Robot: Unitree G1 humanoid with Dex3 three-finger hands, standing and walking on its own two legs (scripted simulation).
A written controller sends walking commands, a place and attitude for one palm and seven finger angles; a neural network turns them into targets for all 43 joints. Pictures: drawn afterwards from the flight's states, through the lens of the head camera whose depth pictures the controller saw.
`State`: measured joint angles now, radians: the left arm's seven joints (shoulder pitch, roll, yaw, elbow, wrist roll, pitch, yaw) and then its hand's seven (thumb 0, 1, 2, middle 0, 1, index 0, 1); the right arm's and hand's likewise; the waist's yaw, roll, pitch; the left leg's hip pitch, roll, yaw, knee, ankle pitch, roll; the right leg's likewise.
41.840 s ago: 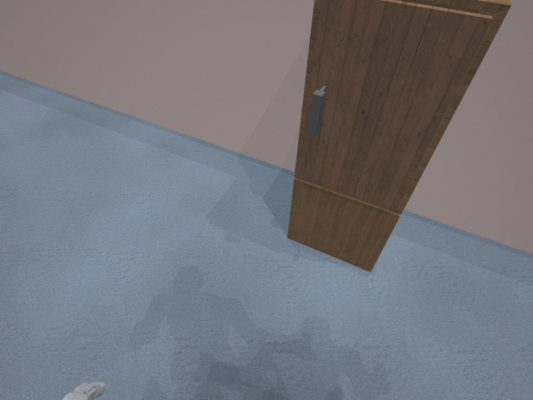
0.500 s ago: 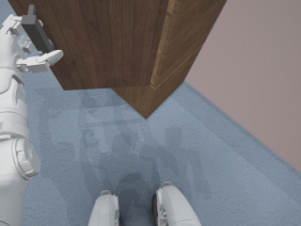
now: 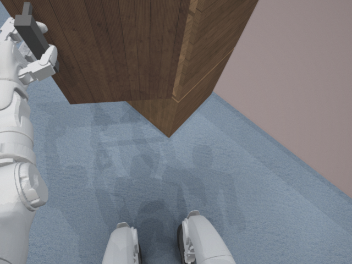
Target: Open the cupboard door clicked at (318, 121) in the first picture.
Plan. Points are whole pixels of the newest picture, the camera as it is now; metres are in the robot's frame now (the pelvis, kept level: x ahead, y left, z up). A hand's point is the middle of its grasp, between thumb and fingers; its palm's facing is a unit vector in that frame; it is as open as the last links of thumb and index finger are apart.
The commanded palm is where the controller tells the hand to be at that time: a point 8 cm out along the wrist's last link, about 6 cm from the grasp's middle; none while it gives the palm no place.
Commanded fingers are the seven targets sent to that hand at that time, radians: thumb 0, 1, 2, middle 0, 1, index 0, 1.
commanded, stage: pull the door open along its arc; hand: left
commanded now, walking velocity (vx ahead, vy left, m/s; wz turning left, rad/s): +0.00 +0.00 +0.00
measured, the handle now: (40, 39) +0.59 +0.23 +0.06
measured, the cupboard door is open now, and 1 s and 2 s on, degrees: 49 96 97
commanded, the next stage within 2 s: open thumb and fingers to let go in 0.80 s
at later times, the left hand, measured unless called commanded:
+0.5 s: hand (80, 119) +0.40 +0.14 +0.06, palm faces +0.24 -0.97 +0.06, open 6.8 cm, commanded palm +0.33 +0.20 +0.06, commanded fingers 0.00 0.90 0.90 -0.40 -1.35 -0.40 -1.35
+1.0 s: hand (130, 153) +0.33 +0.06 +0.07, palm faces +0.47 -0.88 -0.03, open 7.3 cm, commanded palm +0.28 +0.10 +0.06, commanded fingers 0.00 0.48 0.72 -0.37 -1.30 -0.37 -1.30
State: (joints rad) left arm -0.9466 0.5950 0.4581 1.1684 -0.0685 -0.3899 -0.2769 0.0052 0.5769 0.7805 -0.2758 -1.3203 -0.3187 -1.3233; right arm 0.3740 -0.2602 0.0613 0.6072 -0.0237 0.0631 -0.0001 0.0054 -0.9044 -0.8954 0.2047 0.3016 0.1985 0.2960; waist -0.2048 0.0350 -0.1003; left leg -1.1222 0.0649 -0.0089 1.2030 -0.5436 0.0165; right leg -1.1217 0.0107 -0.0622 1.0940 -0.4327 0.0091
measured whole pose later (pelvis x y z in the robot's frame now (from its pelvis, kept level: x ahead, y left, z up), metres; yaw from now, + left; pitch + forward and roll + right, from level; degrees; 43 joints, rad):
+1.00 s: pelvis +0.03 -0.05 +0.02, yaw +5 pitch +16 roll +1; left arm 0.07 -0.11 -0.16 0.21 0.13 -0.37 0.58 0.01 0.55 0.74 -0.28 -1.26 -0.26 -1.28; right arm 0.16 -0.18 -0.01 0.59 -0.09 -0.03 0.01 0.01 -0.91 -0.90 0.20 0.30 0.20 0.30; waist 0.00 0.02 -0.16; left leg -0.80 0.03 -0.05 1.05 -0.54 -0.06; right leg -0.84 -0.02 -0.10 1.07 -0.52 -0.06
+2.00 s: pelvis -0.01 -0.01 +0.02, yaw +5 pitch +14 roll -1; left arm -0.09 0.07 -0.20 0.35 0.01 -0.43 0.12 -0.01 -0.50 0.30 -0.23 -0.42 -0.14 -0.41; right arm 0.21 -0.21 0.00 0.57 -0.03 -0.04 0.00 0.01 -0.90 -0.90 0.20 0.30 0.20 0.30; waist 0.00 0.04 -0.12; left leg -0.85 0.00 -0.02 1.12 -0.51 0.00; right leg -0.86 -0.05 -0.07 1.09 -0.46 -0.01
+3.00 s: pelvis +0.01 -0.03 +0.00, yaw +4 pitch +16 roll -1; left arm 0.47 0.16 -0.03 -0.17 -0.15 -0.37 -0.13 -0.01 -0.50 0.30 -0.15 -0.30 -0.15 -0.30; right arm 0.24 -0.23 0.00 0.42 0.00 -0.10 -0.04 0.02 -0.90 -0.90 0.20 0.30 0.20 0.30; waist 0.01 0.04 -0.15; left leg -0.91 0.02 -0.04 1.22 -0.59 -0.02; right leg -0.93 -0.03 -0.08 1.19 -0.54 -0.02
